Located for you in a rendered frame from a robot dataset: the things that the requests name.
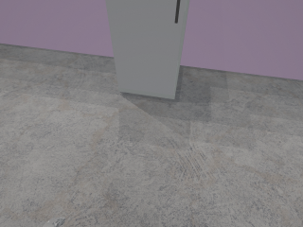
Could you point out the fridge door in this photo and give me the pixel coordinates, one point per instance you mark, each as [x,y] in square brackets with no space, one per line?
[146,42]

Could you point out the robot left hand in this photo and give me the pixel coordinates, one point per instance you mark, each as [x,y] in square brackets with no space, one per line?
[55,222]

